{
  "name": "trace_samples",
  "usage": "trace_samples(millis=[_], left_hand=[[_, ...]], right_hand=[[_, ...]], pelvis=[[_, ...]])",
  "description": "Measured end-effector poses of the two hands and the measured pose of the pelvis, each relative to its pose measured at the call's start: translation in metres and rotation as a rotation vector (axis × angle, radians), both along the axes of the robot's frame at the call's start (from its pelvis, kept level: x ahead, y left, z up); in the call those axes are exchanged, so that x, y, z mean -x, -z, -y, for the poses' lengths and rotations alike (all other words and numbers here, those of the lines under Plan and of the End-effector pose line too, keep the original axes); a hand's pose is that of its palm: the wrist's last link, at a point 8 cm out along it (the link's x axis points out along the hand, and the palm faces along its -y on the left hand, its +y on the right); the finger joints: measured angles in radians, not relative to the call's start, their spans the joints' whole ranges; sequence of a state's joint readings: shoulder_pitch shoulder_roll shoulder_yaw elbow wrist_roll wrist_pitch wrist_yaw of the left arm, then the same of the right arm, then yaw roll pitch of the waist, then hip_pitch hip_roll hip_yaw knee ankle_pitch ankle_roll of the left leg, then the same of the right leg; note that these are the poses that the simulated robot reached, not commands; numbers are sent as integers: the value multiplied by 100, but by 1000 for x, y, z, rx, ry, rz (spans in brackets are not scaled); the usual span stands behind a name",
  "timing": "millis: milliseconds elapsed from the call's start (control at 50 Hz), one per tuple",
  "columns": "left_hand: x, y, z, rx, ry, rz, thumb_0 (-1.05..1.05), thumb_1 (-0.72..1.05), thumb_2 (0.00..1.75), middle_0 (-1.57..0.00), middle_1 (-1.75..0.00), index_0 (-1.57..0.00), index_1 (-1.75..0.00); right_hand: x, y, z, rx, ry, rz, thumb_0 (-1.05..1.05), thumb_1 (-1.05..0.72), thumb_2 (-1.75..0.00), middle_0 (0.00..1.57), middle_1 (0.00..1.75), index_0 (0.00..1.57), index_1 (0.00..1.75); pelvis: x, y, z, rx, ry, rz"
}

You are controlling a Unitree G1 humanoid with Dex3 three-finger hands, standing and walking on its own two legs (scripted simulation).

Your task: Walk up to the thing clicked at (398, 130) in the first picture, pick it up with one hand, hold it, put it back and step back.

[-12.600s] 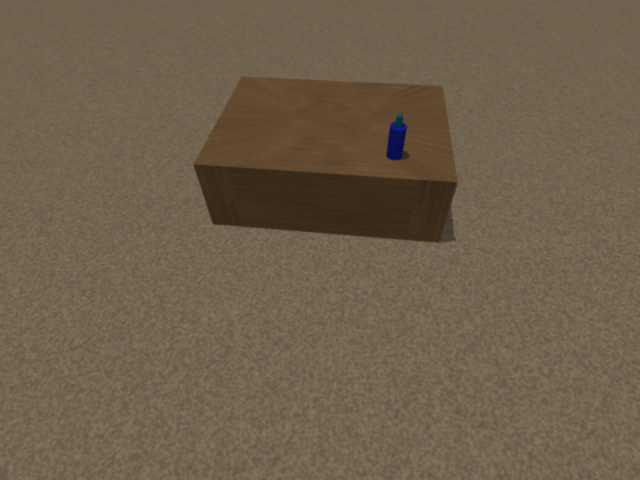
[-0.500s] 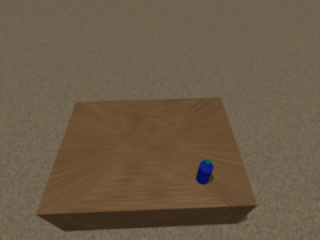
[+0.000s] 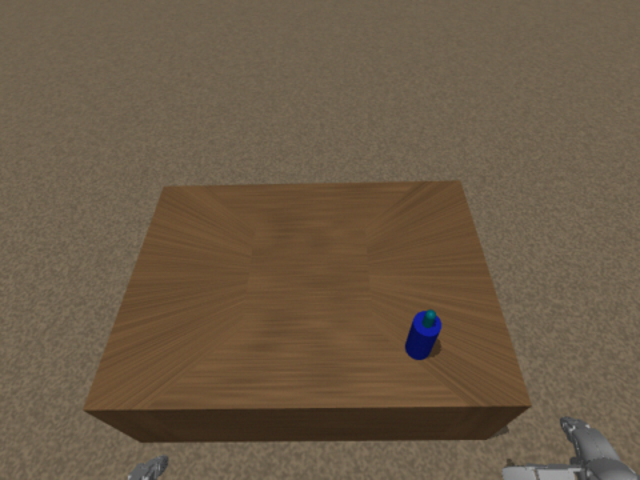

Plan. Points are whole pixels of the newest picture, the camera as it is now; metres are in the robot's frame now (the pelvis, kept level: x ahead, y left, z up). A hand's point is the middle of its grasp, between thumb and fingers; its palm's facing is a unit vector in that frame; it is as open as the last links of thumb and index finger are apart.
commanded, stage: go down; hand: right
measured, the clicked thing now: (424, 331) +0.46 -0.19 -0.34
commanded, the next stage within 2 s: none
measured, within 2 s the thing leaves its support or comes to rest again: neither
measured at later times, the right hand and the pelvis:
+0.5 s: hand (547, 467) +0.17 -0.27 -0.14, palm faces +0.05 +0.94 -0.33, open 17.3 cm; pelvis +0.02 -0.01 -0.03, yaw -1 degrees
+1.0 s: hand out of the picture +0.15 -0.28 -0.13, palm faces +0.07 +0.94 -0.33, open 17.4 cm; pelvis +0.01 -0.01 -0.05, yaw -2 degrees
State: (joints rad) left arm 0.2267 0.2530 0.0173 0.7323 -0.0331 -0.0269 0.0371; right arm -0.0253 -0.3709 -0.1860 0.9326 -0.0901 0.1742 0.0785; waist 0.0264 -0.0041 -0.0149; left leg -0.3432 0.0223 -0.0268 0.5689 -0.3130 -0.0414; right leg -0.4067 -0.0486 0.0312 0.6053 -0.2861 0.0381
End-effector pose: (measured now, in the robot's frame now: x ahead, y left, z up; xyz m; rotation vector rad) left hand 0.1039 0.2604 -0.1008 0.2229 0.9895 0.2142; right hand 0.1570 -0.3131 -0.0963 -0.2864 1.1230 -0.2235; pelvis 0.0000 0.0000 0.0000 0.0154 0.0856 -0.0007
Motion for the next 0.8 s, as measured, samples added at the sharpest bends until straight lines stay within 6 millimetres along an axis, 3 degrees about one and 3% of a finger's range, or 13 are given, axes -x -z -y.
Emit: trace_samples(millis=[160, 280, 480, 800], left_hand=[[-25, 3, 7, -9, 45, 55, 1, 90, 89, -21, -31, -21, -31], [-39, 10, 12, -38, 76, 73, 1, 89, 90, -21, -31, -20, -31], [-57, 12, 16, -43, 47, 162, 1, 89, 91, -20, -30, -19, -31], [-59, 17, 15, -78, 60, 216, 1, 91, 89, -20, -30, -19, -30]], right_hand=[[19, 11, -1, -24, 6, -72, 0, 24, -9, 7, 5, 7, 5], [13, 17, 3, 0, 23, -12, -1, 40, -6, 6, 5, 6, 5], [-2, 7, 4, -4, 14, 28, -1, 48, -2, 8, 4, 7, 4], [14, 9, 8, -4, 38, 24, -1, 51, -2, 7, 4, 7, 5]], pelvis=[[-4, 7, 6, -3, 4, -41], [-10, 19, 6, -8, 12, -77], [-21, 29, 7, -23, 20, -91], [-16, 44, 4, -34, 31, -126]])
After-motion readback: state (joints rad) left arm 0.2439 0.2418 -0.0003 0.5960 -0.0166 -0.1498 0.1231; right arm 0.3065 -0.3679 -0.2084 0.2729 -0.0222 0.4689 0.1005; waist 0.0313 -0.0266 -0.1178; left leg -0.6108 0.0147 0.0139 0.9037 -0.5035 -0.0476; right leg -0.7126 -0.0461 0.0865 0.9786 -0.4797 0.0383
